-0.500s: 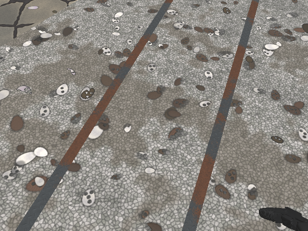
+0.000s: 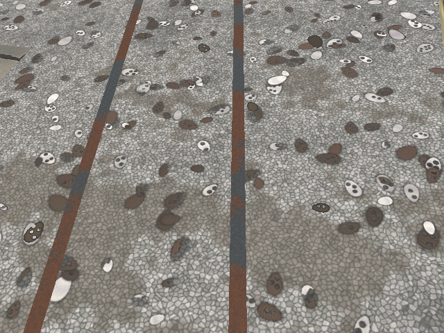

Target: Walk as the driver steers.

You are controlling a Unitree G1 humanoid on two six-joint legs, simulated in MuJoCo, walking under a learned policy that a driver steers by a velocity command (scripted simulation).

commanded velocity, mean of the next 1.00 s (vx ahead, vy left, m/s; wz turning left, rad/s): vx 0.08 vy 0.00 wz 0.25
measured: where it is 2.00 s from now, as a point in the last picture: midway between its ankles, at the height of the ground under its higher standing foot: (183, 325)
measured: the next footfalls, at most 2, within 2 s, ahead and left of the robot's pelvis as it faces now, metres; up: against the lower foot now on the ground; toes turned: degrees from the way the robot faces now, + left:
left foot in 0.30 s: +0.24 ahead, +0.10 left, +0.00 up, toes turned -3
right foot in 0.66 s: +0.11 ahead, -0.14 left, +0.00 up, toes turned +13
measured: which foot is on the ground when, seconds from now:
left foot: up 0.00-0.28, down 0.30-0.68, up 0.70-1.00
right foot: down 0.00-0.32, up 0.34-0.64, down 0.66-1.00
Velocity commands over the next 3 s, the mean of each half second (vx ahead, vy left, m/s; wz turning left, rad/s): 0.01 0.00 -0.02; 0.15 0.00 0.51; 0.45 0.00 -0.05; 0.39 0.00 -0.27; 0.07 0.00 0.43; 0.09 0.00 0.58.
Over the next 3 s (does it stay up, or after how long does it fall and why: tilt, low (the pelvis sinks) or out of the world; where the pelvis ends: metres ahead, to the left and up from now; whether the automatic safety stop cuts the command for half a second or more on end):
stays up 0.65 0.22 0.01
